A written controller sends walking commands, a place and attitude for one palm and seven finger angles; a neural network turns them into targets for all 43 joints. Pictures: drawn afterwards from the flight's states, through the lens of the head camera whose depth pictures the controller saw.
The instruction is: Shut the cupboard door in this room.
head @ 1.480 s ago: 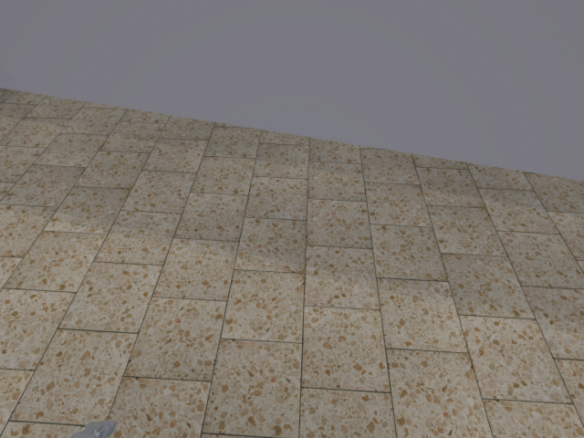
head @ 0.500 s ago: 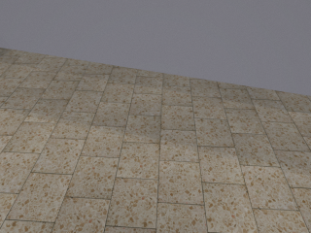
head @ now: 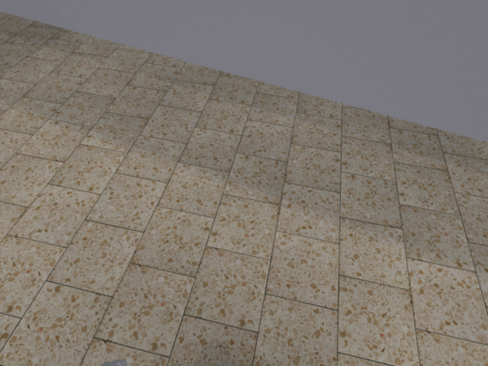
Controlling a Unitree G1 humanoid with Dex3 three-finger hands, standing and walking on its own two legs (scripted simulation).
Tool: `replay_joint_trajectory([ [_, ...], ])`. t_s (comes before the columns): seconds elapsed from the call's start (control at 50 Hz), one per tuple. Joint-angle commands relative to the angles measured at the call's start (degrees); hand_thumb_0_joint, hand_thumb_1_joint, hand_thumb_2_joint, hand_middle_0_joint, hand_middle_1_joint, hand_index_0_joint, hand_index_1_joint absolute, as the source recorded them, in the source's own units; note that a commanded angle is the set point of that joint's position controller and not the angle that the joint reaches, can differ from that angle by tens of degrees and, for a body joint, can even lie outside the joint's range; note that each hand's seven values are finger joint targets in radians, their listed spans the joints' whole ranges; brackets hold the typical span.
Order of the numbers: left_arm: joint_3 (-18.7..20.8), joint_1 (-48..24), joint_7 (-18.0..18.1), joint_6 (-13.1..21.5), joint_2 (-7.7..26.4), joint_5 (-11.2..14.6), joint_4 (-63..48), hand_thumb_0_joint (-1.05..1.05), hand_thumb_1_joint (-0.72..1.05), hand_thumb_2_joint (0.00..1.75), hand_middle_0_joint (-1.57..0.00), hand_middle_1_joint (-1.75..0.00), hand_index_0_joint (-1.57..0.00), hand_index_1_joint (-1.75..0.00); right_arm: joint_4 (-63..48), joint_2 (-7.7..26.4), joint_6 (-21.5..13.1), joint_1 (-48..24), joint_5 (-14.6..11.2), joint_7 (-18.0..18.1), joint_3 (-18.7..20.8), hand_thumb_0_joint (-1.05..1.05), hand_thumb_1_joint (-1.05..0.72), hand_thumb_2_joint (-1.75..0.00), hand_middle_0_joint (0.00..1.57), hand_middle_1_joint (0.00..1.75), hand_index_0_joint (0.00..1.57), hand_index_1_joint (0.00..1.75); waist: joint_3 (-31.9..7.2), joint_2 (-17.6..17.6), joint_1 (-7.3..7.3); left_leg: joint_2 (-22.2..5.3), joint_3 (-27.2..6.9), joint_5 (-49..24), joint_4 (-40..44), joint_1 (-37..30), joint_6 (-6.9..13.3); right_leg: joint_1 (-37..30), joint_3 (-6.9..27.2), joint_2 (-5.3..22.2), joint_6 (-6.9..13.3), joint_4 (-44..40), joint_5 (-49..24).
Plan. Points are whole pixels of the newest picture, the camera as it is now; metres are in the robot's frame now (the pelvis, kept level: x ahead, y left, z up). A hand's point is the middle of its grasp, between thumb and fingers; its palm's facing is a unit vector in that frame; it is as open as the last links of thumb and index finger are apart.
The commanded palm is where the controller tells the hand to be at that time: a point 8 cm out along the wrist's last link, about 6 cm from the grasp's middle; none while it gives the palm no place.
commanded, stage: turn or walk to find it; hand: left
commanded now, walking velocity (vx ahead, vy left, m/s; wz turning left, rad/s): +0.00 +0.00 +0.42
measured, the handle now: out of the picture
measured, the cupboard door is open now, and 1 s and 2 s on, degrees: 78 78 78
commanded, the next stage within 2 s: none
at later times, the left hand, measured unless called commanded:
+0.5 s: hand out of the picture -0.07 +0.20 -0.19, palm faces +0.29 -0.93 -0.24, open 7.4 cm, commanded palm none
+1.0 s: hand out of the picture -0.09 +0.17 -0.15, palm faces +0.47 -0.84 -0.27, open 7.4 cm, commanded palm none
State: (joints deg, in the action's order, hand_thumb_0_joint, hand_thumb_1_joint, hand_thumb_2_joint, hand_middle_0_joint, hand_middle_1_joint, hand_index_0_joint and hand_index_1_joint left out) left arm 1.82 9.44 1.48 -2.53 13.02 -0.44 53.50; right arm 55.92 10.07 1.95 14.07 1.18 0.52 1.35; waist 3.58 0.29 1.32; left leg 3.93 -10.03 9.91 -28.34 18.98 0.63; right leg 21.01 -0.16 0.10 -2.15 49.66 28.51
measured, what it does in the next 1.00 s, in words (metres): steps on the spot, turning left: right foot, then left foot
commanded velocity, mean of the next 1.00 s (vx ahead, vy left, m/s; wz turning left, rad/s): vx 0.00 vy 0.00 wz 0.42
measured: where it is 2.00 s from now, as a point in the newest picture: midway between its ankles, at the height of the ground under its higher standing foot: outside the picture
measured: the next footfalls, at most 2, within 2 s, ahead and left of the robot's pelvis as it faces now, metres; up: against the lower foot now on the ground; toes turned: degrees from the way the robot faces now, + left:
right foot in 0.10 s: +0.01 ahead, -0.14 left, +0.00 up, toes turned +4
left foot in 0.48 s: -0.03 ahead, +0.13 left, +0.00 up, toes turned +18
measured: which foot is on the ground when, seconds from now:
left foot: down 0.00-0.10, up 0.12-0.46, down 0.48-0.84, up 0.86-1.00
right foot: up 0.00-0.08, down 0.10-0.48, up 0.50-0.82, down 0.84-1.00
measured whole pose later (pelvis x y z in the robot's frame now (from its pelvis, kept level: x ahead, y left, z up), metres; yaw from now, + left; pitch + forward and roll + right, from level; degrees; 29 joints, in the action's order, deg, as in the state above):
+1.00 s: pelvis -0.06 -0.03 +0.00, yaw +27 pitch -2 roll +1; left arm 1.8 14.2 1.4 -0.8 10.1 -1.7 51.8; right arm 55.4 13.7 4.4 11.8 1.1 -1.0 4.7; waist 2.7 1.6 0.1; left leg 0.8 -0.9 22.6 -62.9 28.1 -1.7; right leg 13.0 -7.1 4.3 0.6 30.8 16.1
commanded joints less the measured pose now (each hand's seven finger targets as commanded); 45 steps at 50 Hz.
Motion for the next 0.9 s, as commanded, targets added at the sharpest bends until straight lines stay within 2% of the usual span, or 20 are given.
replay_joint_trajectory([
  [0.0, 1.6, 2.8, 0.4, 1.4, 4.5, 0.3, -4.7, 0.0, 0.9, 0.9, -0.2, -0.3, -0.2, -0.3, -4.0, 13.8, -0.3, 1.8, 0.3, 0.6, 4.6, 0.0, -0.9, -0.9, 0.2, 0.3, 0.2, 0.3, -9.0, 9.1, -0.15, -11.9, -16.3, -16.6, 6.2, -8.9, 9.0, -3.4, 0.0, -1.6, -0.2, -11.7, -3.0],
  [0.04, 2.1, 7.4, 0.7, 1.6, 5.3, 0.4, -3.6, 0.0, 0.9, 0.9, -0.2, -0.3, -0.2, -0.3, -5.1, 13.2, 0.0, -0.3, -0.2, 0.3, 4.8, 0.0, -0.9, -0.9, 0.2, 0.3, 0.2, 0.3, -8.8, 7.6, -2.46, -9.2, -14.5, -6.1, 4.4, -0.5, 5.8, -14.3, -0.4, -0.9, 0.0, -24.1, -11.9],
  [0.06, 2.8, 9.3, 0.9, 1.9, 8.2, -0.2, -3.2, 0.0, 0.9, 0.9, -0.2, -0.3, -0.2, -0.3, -5.9, 10.8, 0.2, -0.5, -0.6, -0.1, 4.6, 0.0, -0.9, -0.9, 0.2, 0.3, 0.2, 0.3, -8.2, 0.4, -3.08, -5.4, -9.7, 4.1, -1.8, 8.5, 2.4, -21.9, 5.1, 5.8, 1.9, -30.7, -11.0],
  [0.08, 3.9, 8.6, 1.2, 2.3, 13.5, -1.2, -4.0, 0.0, 0.9, 0.9, -0.2, -0.3, -0.2, -0.3, -7.4, 7.1, 0.2, -0.1, -0.7, -0.2, 4.2, 0.0, -0.9, -0.9, 0.2, 0.3, 0.2, 0.3, -5.3, -16.0, -3.06, 2.2, 3.2, 16.7, -16.7, 19.2, -2.2, -22.6, 23.1, 22.1, 8.0, -36.7, -6.5],
  [0.1, 3.4, 5.7, 1.2, 1.9, 14.1, -0.7, -5.7, 0.0, 0.9, 0.9, -0.2, -0.3, -0.2, -0.3, -7.9, 9.5, 0.3, -2.2, 0.3, -0.2, 4.9, 0.0, -0.9, -0.9, 0.2, 0.3, 0.2, 0.3, -3.1, -11.3, -3.3, -0.2, 3.7, 20.9, -27.6, 16.3, -2.4, -11.6, 22.4, 27.5, 11.7, -36.7, -11.9],
  [0.14, 3.0, 1.8, 1.2, 2.6, 10.8, -0.8, -5.9, 0.0, 0.9, 0.9, -0.2, -0.3, -0.2, -0.3, -6.2, 9.2, 1.2, -2.9, 0.0, -1.0, 5.1, 0.0, -0.9, -0.9, 0.2, 0.3, 0.2, 0.3, 1.4, -11.3, -1.04, -3.0, 4.3, 15.6, -37.7, 14.3, -2.0, -3.5, 16.2, 20.6, 10.8, -36.1, -13.1],
  [0.18, 2.1, 0.2, 0.9, 2.9, 8.6, -0.9, -5.9, 0.0, 0.9, 0.9, -0.2, -0.3, -0.2, -0.3, -4.5, 8.5, 1.2, -0.5, -0.1, -1.4, 4.8, 0.0, -0.9, -0.9, 0.2, 0.3, 0.2, 0.3, 1.7, -9.8, 0.67, -3.8, 7.2, 11.0, -40.6, 13.5, -3.0, -5.1, 7.2, 16.5, 9.8, -32.8, -21.6],
  [0.34, 3.2, 9.7, 0.8, 2.7, 11.8, -1.6, -2.7, 0.0, 0.9, 0.9, -0.2, -0.3, -0.2, -0.3, -5.9, 6.7, 0.6, -8.2, -0.7, -1.5, 3.0, 0.0, -0.9, -0.9, 0.2, 0.3, 0.2, 0.3, -1.7, -11.4, -4.09, -4.2, 13.6, 15.8, -18.9, 6.3, -3.5, -14.1, 2.1, 18.5, 10.6, -25.9, -42.7],
  [0.4, 3.5, 8.2, 0.8, 2.4, 12.3, -1.4, -2.2, 0.0, 0.9, 0.9, -0.2, -0.3, -0.2, -0.3, -5.0, 7.4, -0.2, -4.7, -0.9, -1.2, 2.8, 0.0, -0.9, -0.9, 0.2, 0.3, 0.2, 0.3, -4.4, -12.2, -2.04, -3.7, 15.3, 10.1, -5.2, -1.5, -2.6, -14.2, -0.8, 17.8, 7.8, -20.0, -45.1],
  [0.42, 3.5, 7.8, 0.7, 2.1, 11.9, -0.9, -2.4, 0.0, 0.9, 0.9, -0.2, -0.3, -0.2, -0.3, -4.3, 8.8, -0.5, -2.0, -0.7, -1.2, 3.0, 0.0, -0.9, -0.9, 0.2, 0.3, 0.2, 0.3, -5.8, -9.2, -0.45, -4.3, 14.7, 2.2, 2.8, -8.4, -2.0, -10.7, -3.2, 16.6, 5.2, -15.5, -41.2],
  [0.44, 3.2, 8.8, 0.4, 1.7, 9.6, -0.5, -3.4, 0.0, 0.9, 0.9, -0.2, -0.3, -0.2, -0.3, -4.0, 13.2, -1.2, 0.4, -0.2, -1.1, 3.9, 0.0, -0.9, -0.9, 0.2, 0.3, 0.2, 0.3, -8.9, 2.4, 0.55, -12.6, 5.2, -11.2, 6.5, -18.7, 1.1, -1.4, -7.0, 12.3, 1.6, -5.4, -27.7],
  [0.46, 2.2, 8.6, 0.0, 1.5, 5.6, -0.4, -5.2, 0.0, 0.9, 0.9, -0.2, -0.3, -0.2, -0.3, -3.9, 18.3, -1.2, 2.7, -0.3, -0.9, 5.0, 0.0, -0.9, -0.9, 0.2, 0.3, 0.2, 0.3, -9.0, 17.4, 0.97, -26.4, -10.9, -35.2, 6.9, -22.7, 8.6, 10.9, -7.9, 5.8, -2.0, 6.0, 7.4],
  [0.48, 1.9, 4.8, 0.4, 0.8, 6.5, -0.8, -6.1, 0.0, 0.9, 0.9, -0.2, -0.3, -0.2, -0.3, -2.9, 18.4, -1.0, 5.1, -0.4, -0.4, 5.1, 0.0, -0.9, -0.9, 0.2, 0.3, 0.2, 0.3, -9.7, 11.7, 2.94, -27.2, -9.6, -31.6, 6.9, -18.3, 12.3, 9.4, -2.9, 5.7, -1.3, 12.1, 9.4],
  [0.56, 2.4, 4.1, -0.5, 0.7, 5.8, -0.5, -3.6, 0.0, 0.9, 0.9, -0.2, -0.3, -0.2, -0.3, -5.0, 13.4, -1.4, -4.3, 0.0, 0.5, 3.5, 0.0, -0.9, -0.9, 0.2, 0.3, 0.2, 0.3, -4.2, 9.7, -0.71, -17.8, -1.8, -18.3, 8.1, -9.0, 8.8, 8.1, -1.2, 5.9, -1.6, 12.7, -1.7],
  [0.72, 2.2, 5.6, -0.4, 0.9, 3.9, -0.1, -4.1, 0.0, 0.9, 0.9, -0.2, -0.3, -0.2, -0.3, -5.8, 13.9, -0.5, -4.4, 0.3, 0.1, 4.3, 0.0, -0.9, -0.9, 0.2, 0.3, 0.2, 0.3, -4.2, 8.8, -0.53, -16.4, -6.2, -10.8, 8.4, -5.3, 9.1, -1.7, -2.7, 2.3, -1.2, -6.3, -3.3],
  [0.78, 2.5, 10.9, 0.0, 1.8, 4.4, -0.2, -3.1, 0.0, 0.9, 0.9, -0.2, -0.3, -0.2, -0.3, -6.8, 12.9, -0.2, -5.9, -0.1, -0.3, 4.6, 0.0, -0.9, -0.9, 0.2, 0.3, 0.2, 0.3, -5.3, 5.0, -3.4, -12.9, -5.1, -5.3, 2.6, 1.1, 5.8, -12.9, -3.2, 2.1, -1.1, -22.6, -14.5],
  [0.8, 3.1, 11.6, 0.3, 2.5, 7.7, -0.8, -3.3, 0.0, 0.9, 0.9, -0.2, -0.3, -0.2, -0.3, -7.0, 10.4, -0.3, -5.0, -0.6, -0.6, 4.4, 0.0, -0.9, -0.9, 0.2, 0.3, 0.2, 0.3, -5.5, -3.1, -3.79, -8.1, -1.3, 1.8, -5.2, 7.6, 2.6, -18.6, 3.8, 8.5, 0.5, -30.0, -14.1],
  [0.82, 4.2, 11.2, 0.6, 2.9, 13.1, -1.6, -4.2, 0.0, 0.9, 0.9, -0.2, -0.3, -0.2, -0.3, -8.8, 6.2, -0.3, -4.2, -0.6, -0.8, 3.7, 0.0, -0.9, -0.9, 0.2, 0.3, 0.2, 0.3, -4.1, -19.0, -3.72, 0.2, 8.2, 18.3, -19.3, 16.5, -1.6, -19.5, 20.4, 23.8, 6.9, -35.2, -16.1],
  [0.84, 4.0, 10.8, 0.6, 2.7, 13.2, -1.0, -5.0, 0.0, 0.9, 0.9, -0.2, -0.3, -0.2, -0.3, -8.8, 9.1, 0.2, -6.1, 0.1, -0.7, 4.5, 0.0, -0.9, -0.9, 0.2, 0.3, 0.2, 0.3, -4.0, -16.0, -4.74, -2.1, 5.4, 22.1, -29.3, 14.4, -1.5, -11.8, 20.0, 26.8, 10.4, -36.1, -16.0],
  [0.88, 3.4, 4.8, 0.7, 2.8, 10.2, -1.0, -5.9, 0.0, 0.9, 0.9, -0.2, -0.3, -0.2, -0.3, -6.7, 9.3, 1.0, -5.5, 0.0, -1.4, 4.9, 0.0, -0.9, -0.9, 0.2, 0.3, 0.2, 0.3, -0.3, -11.7, -1.9, -3.9, 5.3, 15.9, -39.6, 13.5, -1.6, -5.6, 13.8, 21.3, 10.0, -35.9, -13.6],
])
